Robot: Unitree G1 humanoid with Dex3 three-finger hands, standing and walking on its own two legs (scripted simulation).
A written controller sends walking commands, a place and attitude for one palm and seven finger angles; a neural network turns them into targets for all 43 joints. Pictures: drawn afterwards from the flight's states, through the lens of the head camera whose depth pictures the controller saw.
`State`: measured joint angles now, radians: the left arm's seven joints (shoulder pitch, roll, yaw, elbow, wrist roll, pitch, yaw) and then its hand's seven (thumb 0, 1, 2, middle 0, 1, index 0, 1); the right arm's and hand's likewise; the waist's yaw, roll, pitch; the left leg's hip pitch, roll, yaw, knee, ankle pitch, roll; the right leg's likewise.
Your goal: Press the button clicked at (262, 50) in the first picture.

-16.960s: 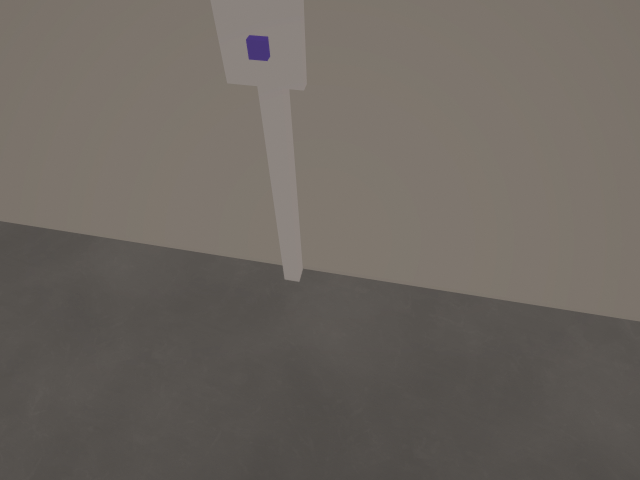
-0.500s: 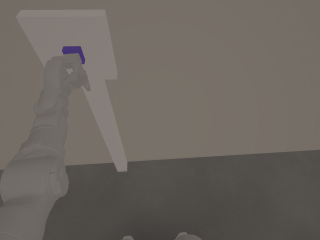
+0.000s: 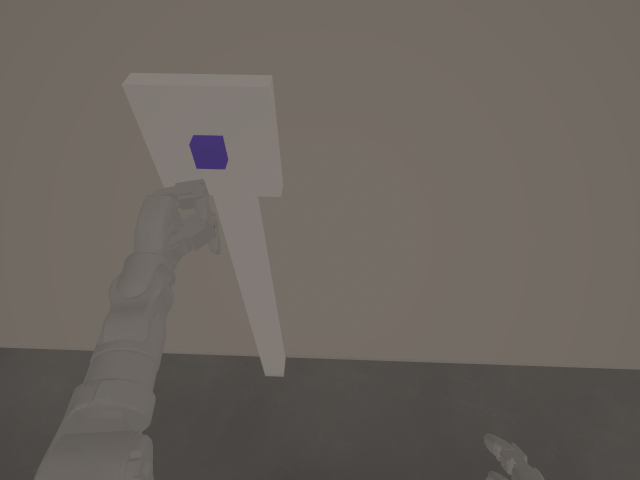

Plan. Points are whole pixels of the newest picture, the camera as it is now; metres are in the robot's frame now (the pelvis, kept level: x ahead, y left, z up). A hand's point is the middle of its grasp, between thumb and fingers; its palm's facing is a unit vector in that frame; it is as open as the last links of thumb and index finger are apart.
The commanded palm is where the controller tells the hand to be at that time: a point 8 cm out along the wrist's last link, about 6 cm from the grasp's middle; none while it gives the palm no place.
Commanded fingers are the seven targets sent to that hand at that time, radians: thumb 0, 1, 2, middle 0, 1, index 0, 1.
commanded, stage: pull the fist back off the button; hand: left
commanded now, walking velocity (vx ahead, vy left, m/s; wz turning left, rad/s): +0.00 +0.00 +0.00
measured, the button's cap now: (210, 150) +0.50 +0.17 +0.15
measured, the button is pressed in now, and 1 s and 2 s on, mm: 0 0 0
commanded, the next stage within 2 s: draw the hand back to the body in 0.24 s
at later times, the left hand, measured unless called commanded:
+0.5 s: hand (199, 236) +0.36 +0.15 +0.14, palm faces -0.01 -1.00 -0.02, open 3.1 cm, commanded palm +0.31 +0.21 +0.13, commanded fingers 0.00 0.90 0.90 -1.30 -1.50 -1.30 -1.50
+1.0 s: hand (128, 315) +0.25 +0.20 +0.15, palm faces +0.21 -0.96 -0.19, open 3.1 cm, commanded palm +0.21 +0.24 +0.16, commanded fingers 0.00 0.90 0.90 -1.30 -1.50 -1.30 -1.50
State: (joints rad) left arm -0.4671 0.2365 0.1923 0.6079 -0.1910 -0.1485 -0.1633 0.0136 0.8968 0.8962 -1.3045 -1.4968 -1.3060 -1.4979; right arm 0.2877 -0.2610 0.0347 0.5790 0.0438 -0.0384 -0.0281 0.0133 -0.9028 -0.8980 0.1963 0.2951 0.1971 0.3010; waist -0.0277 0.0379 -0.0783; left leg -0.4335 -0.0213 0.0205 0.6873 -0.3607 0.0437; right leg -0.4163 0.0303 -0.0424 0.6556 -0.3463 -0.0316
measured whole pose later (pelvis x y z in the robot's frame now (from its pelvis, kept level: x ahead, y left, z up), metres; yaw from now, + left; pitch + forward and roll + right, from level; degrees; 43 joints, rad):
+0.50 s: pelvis +0.00 -0.01 +0.01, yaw +0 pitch +3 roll +0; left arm -0.32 0.25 0.19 0.39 -0.22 -0.09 -0.18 0.01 0.90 0.90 -1.30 -1.50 -1.30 -1.50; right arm 0.26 -0.25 0.06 0.59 0.04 -0.04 -0.05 0.01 -0.90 -0.90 0.20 0.30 0.20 0.30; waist -0.02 0.04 -0.06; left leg -0.35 -0.02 0.01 0.63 -0.33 0.03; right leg -0.34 0.04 -0.05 0.62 -0.33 -0.05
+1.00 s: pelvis -0.02 -0.01 +0.02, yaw +1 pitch -3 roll +0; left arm 0.11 0.28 0.18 -0.10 -0.15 -0.02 -0.02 0.01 0.89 0.90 -1.31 -1.50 -1.30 -1.50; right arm 0.16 -0.24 0.07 0.58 0.02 -0.09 -0.08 0.02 -0.90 -0.90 0.20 0.30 0.20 0.30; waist 0.03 0.05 0.00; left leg -0.20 -0.02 0.00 0.51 -0.27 0.02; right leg -0.18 0.04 -0.06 0.49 -0.26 -0.05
